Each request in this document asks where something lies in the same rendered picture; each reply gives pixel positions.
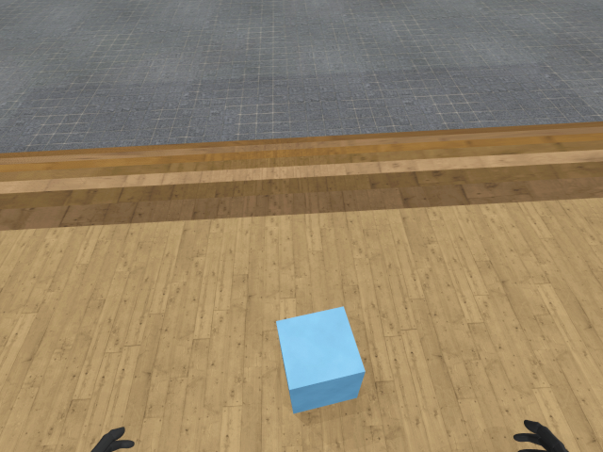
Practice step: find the robot right hand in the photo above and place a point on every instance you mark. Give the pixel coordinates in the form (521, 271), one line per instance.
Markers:
(543, 436)

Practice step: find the carton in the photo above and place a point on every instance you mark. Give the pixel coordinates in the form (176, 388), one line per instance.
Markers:
(322, 362)

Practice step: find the robot left hand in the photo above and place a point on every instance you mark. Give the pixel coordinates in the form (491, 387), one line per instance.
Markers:
(108, 442)

